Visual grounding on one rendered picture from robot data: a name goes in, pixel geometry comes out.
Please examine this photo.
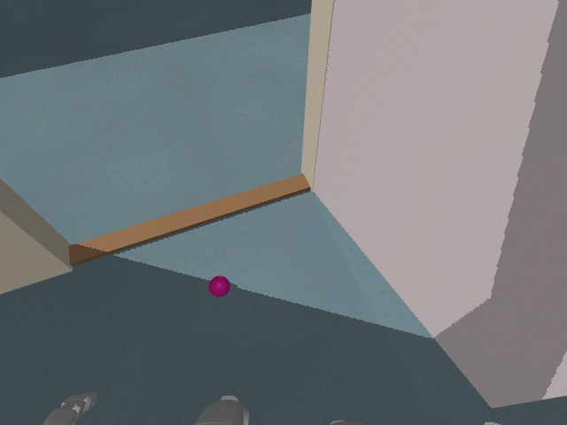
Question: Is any ball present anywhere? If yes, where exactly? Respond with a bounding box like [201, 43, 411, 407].
[209, 276, 230, 297]

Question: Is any left robot hand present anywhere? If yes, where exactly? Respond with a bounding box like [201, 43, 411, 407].
[43, 392, 97, 425]

